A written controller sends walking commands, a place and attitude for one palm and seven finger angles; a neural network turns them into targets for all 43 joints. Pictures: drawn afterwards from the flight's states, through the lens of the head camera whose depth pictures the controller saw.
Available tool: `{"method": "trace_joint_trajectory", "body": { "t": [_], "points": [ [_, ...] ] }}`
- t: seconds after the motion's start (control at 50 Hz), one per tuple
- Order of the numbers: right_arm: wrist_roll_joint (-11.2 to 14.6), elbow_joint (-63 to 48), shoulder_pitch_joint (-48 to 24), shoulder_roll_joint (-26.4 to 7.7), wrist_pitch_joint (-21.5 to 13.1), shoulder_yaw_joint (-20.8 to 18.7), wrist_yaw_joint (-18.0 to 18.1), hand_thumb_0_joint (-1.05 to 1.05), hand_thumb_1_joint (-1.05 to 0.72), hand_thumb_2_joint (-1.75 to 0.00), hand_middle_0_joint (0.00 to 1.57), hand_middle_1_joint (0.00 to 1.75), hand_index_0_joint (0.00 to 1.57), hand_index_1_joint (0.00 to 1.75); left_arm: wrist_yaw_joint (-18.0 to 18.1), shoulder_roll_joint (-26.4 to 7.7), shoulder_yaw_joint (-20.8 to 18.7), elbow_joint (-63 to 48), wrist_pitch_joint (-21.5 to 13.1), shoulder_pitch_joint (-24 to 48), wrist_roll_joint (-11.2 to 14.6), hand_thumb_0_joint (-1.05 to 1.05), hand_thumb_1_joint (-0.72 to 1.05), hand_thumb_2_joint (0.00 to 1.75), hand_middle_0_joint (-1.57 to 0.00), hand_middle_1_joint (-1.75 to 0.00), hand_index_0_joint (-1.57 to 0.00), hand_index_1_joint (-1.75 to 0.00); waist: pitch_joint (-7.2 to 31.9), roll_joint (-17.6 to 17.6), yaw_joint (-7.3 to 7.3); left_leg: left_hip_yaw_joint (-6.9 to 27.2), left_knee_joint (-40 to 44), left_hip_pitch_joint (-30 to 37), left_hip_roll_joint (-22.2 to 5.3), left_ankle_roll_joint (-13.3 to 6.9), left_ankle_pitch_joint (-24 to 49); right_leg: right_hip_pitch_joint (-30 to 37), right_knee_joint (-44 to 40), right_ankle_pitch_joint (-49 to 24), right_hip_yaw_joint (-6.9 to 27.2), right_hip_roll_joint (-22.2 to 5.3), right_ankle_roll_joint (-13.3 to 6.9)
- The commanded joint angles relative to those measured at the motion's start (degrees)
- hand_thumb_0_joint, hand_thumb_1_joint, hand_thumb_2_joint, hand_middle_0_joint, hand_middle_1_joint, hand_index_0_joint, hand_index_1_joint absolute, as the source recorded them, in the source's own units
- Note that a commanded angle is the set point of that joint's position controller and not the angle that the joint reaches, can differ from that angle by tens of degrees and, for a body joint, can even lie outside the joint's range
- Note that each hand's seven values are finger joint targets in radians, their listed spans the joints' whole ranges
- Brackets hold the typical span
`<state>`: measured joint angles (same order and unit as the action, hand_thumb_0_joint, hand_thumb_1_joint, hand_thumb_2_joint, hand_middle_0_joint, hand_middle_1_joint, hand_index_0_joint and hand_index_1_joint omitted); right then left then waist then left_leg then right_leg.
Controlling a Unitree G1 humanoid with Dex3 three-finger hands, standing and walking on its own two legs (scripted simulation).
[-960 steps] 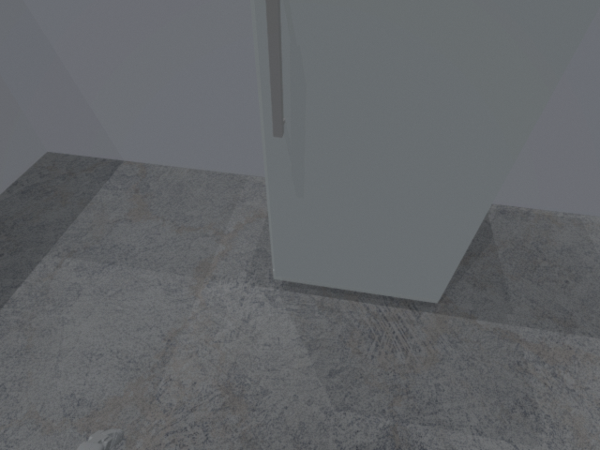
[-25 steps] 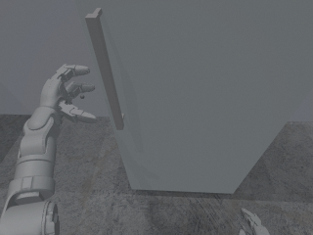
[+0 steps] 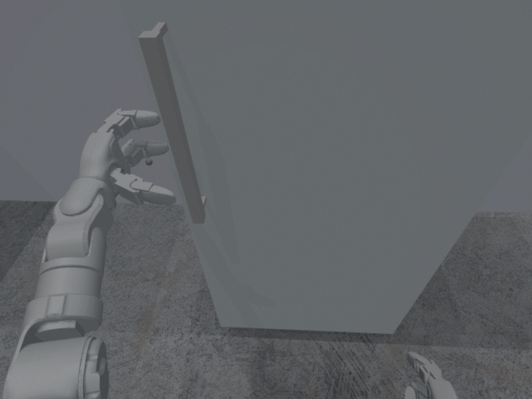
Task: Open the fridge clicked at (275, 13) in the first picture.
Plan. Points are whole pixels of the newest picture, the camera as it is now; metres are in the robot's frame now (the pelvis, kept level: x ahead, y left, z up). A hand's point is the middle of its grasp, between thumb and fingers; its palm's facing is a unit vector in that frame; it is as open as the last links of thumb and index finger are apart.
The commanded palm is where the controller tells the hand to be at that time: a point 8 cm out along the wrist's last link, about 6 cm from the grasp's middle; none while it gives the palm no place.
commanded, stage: feel for the door with the fingertips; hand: left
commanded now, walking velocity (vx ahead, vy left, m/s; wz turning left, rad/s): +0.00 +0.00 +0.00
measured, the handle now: (183, 141) +0.47 +0.17 +0.16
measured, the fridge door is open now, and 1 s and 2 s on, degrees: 0 0 0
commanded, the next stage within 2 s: slide the fingers in behind the handle in 0.34 s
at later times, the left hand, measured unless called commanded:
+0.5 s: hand (157, 150) +0.42 +0.20 +0.18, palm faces +0.02 -1.00 -0.01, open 13.7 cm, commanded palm +0.40 +0.25 +0.17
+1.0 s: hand (164, 155) +0.42 +0.18 +0.17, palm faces +0.00 -1.00 +0.00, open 14.0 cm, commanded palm +0.39 +0.23 +0.17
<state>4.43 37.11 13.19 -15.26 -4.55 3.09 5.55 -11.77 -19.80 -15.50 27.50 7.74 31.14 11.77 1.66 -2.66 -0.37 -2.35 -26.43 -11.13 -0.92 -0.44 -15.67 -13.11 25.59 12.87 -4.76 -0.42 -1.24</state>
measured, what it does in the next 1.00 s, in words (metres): stands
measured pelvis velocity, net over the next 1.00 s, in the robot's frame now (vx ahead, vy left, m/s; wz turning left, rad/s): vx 0.00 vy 0.01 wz -0.01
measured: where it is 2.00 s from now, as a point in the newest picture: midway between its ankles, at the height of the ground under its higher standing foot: outside the picture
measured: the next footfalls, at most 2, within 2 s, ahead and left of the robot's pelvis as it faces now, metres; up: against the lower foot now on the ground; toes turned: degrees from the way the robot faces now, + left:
none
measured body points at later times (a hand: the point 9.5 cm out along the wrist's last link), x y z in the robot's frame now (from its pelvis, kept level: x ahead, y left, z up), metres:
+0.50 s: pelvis +0.00 +0.00 +0.00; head +0.01 -0.01 +0.45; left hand +0.42 +0.25 +0.18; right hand +0.09 -0.26 -0.11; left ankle -0.02 +0.11 -0.74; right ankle +0.01 -0.10 -0.74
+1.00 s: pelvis +0.00 +0.01 +0.00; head +0.01 +0.00 +0.45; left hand +0.41 +0.24 +0.18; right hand +0.14 -0.23 -0.10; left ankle -0.02 +0.11 -0.74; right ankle +0.01 -0.10 -0.74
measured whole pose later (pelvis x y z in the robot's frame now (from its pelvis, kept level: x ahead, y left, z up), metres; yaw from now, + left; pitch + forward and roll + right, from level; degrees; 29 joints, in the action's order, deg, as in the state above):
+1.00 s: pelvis +0.00 +0.01 +0.00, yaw -1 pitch +2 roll -1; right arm 3.9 37.0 14.9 -14.8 -5.7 2.9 4.3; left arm -10.5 -17.7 -14.2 33.6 2.9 35.9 10.8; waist 1.7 -2.1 0.1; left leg -3.2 -27.1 -13.3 -0.4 -1.3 -16.1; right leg -15.3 25.8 12.6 -3.7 -0.9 -0.4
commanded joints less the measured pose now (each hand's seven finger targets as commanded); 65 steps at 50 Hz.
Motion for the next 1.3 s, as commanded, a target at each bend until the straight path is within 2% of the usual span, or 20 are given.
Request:
{"method": "trace_joint_trajectory", "body": {
  "t": [0.0,0.08,0.14,0.18,0.24,0.3,0.32,0.38,0.44,0.56,0.68,0.82,0.88,0.96,1.04,1.08,1.16,1.18,1.2,1.28],
  "points": [
    [0.2,-7.9,-3.7,-7.0,-2.5,-2.2,0.5,0.00,-0.90,-0.90,0.20,0.30,0.20,0.30,-1.0,-12.1,-2.4,-7.9,-3.2,26.5,1.6,0.00,-0.50,0.30,-0.30,-1.20,-0.30,-1.20,12.7,3.6,1.56,1.9,2.7,2.0,0.6,-1.8,10.8,4.1,-2.6,-12.1,3.0,0.0,0.0],
    [-0.1,-7.5,-2.6,-7.1,-2.7,-2.5,0.4,0.00,-0.90,-0.90,0.20,0.30,0.20,0.30,0.0,-15.3,-4.6,-6.6,-5.9,29.9,1.2,0.00,-0.50,0.30,-0.30,-1.20,-0.30,-1.20,15.3,4.3,1.33,1.9,2.1,2.3,0.6,-2.0,11.6,5.0,-2.2,-12.7,3.5,0.1,0.1],
    [-0.3,-6.9,-1.8,-6.8,-3.0,-2.3,0.3,0.00,-0.90,-0.90,0.20,0.30,0.20,0.30,0.5,-14.7,-3.5,-5.1,-7.8,34.1,0.3,0.00,-0.50,0.30,-0.30,-1.20,-0.30,-1.20,15.9,0.7,1.96,1.8,2.0,2.1,0.9,-1.9,11.3,4.6,-2.0,-12.6,3.8,0.0,-0.1],
    [-0.4,-6.5,-0.7,-7.3,-2.8,-2.5,0.2,0.00,-0.90,-0.90,0.20,0.30,0.20,0.30,0.8,-18.2,-6.2,-2.3,-8.7,32.9,-0.3,0.00,-0.50,0.30,-0.30,-1.20,-0.30,-1.20,16.2,2.1,1.43,1.7,1.9,1.4,0.7,-2.0,11.6,5.6,-1.8,-12.9,3.7,0.1,-0.1],
    [-0.4,-6.5,-0.1,-7.3,-3.0,-2.4,0.1,0.00,-0.90,-0.90,0.20,0.30,0.20,0.30,0.1,-16.6,-4.8,0.4,-9.2,34.5,-0.3,0.00,-0.50,0.30,-0.30,-1.20,-0.30,-1.20,16.1,1.4,1.85,1.3,2.0,0.2,0.8,-2.0,11.1,5.7,-1.7,-13.6,4.1,0.0,0.0],
    [-0.4,-6.9,0.8,-7.6,-2.9,-2.7,-0.1,0.00,-0.90,-0.90,0.20,0.30,0.20,0.30,-0.8,-18.5,-6.3,1.0,-9.8,33.1,-0.3,0.00,-0.50,0.30,-0.30,-1.20,-0.30,-1.20,18.4,1.9,1.12,1.1,1.9,0.0,0.6,-2.1,12.8,7.6,-1.0,-15.8,4.0,0.0,-0.1],
    [-0.3,-6.9,1.0,-7.5,-3.1,-2.7,-0.1,0.00,-0.90,-0.90,0.20,0.30,0.20,0.30,-1.2,-16.2,-4.3,1.3,-10.0,34.6,-0.2,0.00,-0.50,0.30,-0.30,-1.20,-0.30,-1.20,17.6,1.7,1.93,1.0,1.8,0.3,0.6,-2.1,12.9,6.7,-1.0,-16.2,3.9,0.1,0.0],
    [-0.2,-6.5,2.0,-8.0,-3.2,-3.0,-0.2,0.00,-0.90,-0.90,0.20,0.30,0.20,0.30,-1.6,-16.6,-5.0,3.3,-10.4,34.8,0.3,0.00,-0.50,0.30,-0.30,-1.20,-0.30,-1.20,15.8,3.6,2.41,1.2,1.7,0.0,0.4,-2.2,11.3,4.6,-1.6,-13.8,3.7,0.4,0.1],
    [-0.3,-6.1,2.7,-8.0,-3.2,-3.1,-0.2,0.00,-0.90,-0.90,0.20,0.30,0.20,0.30,-1.5,-16.9,-4.9,3.3,-10.5,36.7,0.0,0.00,-0.50,0.30,-0.30,-1.20,-0.30,-1.20,16.0,1.9,2.73,1.4,1.8,-0.1,0.5,-2.1,11.0,3.9,-1.5,-13.2,3.6,0.5,0.0],
    [-0.3,-6.5,2.7,-7.8,-3.6,-3.2,-0.8,0.00,-0.90,-0.90,0.20,0.30,0.20,0.30,-1.2,-13.8,-3.1,1.7,-10.7,34.5,0.2,0.00,-0.50,0.30,-0.30,-1.20,-0.30,-1.20,16.3,1.6,2.14,1.7,2.0,0.6,0.3,-1.8,11.5,3.3,-1.3,-12.6,3.1,0.8,-0.3],
    [-0.5,-6.9,2.2,-8.1,-3.4,-3.3,-0.9,0.00,-0.90,-0.90,0.20,0.30,0.20,0.30,-0.5,-15.6,-5.1,0.8,-10.1,31.2,0.0,0.00,-0.50,0.30,-0.30,-1.20,-0.30,-1.20,16.3,3.3,1.31,1.7,2.1,0.8,0.2,-2.0,12.4,4.2,-1.3,-13.0,3.1,0.8,-0.4],
    [-0.5,-8.2,0.1,-6.8,-4.0,-2.9,-1.0,0.00,-0.90,-0.90,0.20,0.30,0.20,0.30,0.1,-11.2,-1.3,-9.0,-10.6,34.0,0.0,0.00,-0.50,0.30,-0.30,-1.20,-0.30,-1.20,18.9,-2.3,1.28,2.0,2.0,4.8,0.2,-1.3,16.0,4.3,-0.7,-15.4,3.0,0.9,-0.7],
    [-0.4,-7.5,0.0,-7.2,-3.7,-3.0,-0.9,0.00,-0.90,-0.90,0.20,0.30,0.20,0.30,0.7,-11.2,-1.9,-6.4,-9.4,31.6,0.3,0.00,-0.50,0.30,-0.30,-1.20,-0.30,-1.20,16.7,2.0,1.67,2.2,2.0,4.2,-0.2,-1.5,15.6,3.6,-1.1,-14.9,2.6,1.1,-0.5],
    [-0.5,-7.4,-0.8,-6.6,-3.6,-2.8,-1.0,0.00,-0.90,-0.90,0.20,0.30,0.20,0.30,1.8,-8.1,-0.3,-7.6,-7.3,31.6,0.0,0.00,-0.50,0.30,-0.30,-1.20,-0.30,-1.20,16.8,-0.3,1.08,2.5,2.2,4.7,0.0,-0.9,16.9,3.2,-0.8,-15.3,2.3,0.9,-0.7],
    [-0.7,-7.8,-1.5,-6.2,-3.1,-2.9,-1.5,0.00,-0.90,-0.90,0.20,0.30,0.20,0.30,2.8,-5.8,0.9,-9.8,-6.2,30.0,-0.2,0.00,-0.50,0.30,-0.30,-1.20,-0.30,-1.20,18.3,1.4,0.74,2.2,1.6,5.4,0.0,-0.7,20.5,4.7,-0.1,-18.9,2.0,0.9,-0.6],
    [-0.8,-7.9,-1.8,-6.6,-2.5,-3.1,-1.5,0.00,-0.90,-0.90,0.20,0.30,0.20,0.30,3.5,-8.8,-1.8,-10.1,-6.0,26.9,-0.4,0.00,-0.50,0.30,-0.30,-1.20,-0.30,-1.20,18.9,3.1,-0.12,2.1,1.5,5.4,-0.1,-0.8,21.7,6.1,0.0,-19.9,2.2,0.9,-0.5],
    [-0.8,-8.0,-2.3,-6.1,-1.7,-2.8,-1.4,0.00,-0.90,-0.90,0.20,0.30,0.20,0.30,4.2,-6.5,0.0,-10.9,-4.8,29.3,-0.7,0.00,-0.50,0.30,-0.30,-1.20,-0.30,-1.20,17.2,3.5,0.70,1.7,1.9,4.2,0.1,-1.1,20.0,5.9,-0.3,-20.2,2.3,0.8,-0.4],
    [-0.8,-8.2,-2.4,-6.3,-1.4,-3.0,-1.3,0.00,-0.90,-0.90,0.20,0.30,0.20,0.30,4.7,-9.3,-2.3,-11.4,-4.9,27.9,-1.0,0.00,-0.50,0.30,-0.30,-1.20,-0.30,-1.20,17.8,4.1,-0.04,1.8,1.8,4.5,0.1,-1.1,20.7,6.9,-0.3,-20.3,2.4,0.7,-0.4],
    [-0.9,-8.6,-3.3,-5.9,-1.4,-2.7,-1.3,0.00,-0.90,-0.90,0.20,0.30,0.20,0.30,4.5,-6.4,0.5,-12.5,-4.8,28.9,-1.2,0.00,-0.50,0.30,-0.30,-1.20,-0.30,-1.20,17.3,1.2,0.26,1.4,1.9,4.7,0.2,-1.1,20.5,6.4,-0.3,-20.1,2.6,0.5,-0.4],
    [-0.9,-8.3,-3.0,-5.8,-1.1,-2.8,-1.0,0.00,-0.90,-0.90,0.20,0.30,0.20,0.30,4.9,-6.2,0.8,-12.9,-5.0,30.3,-1.1,0.00,-0.50,0.30,-0.30,-1.20,-0.30,-1.20,18.0,2.4,0.88,1.5,1.6,5.7,0.2,-1.3,20.1,6.4,-0.7,-20.0,2.5,0.8,-0.4]
  ]
}}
